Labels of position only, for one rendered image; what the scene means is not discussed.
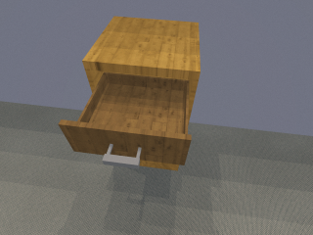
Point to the drawer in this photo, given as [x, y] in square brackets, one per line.
[134, 111]

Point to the cabinet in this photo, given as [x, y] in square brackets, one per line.
[147, 47]

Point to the handle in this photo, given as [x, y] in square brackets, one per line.
[123, 161]

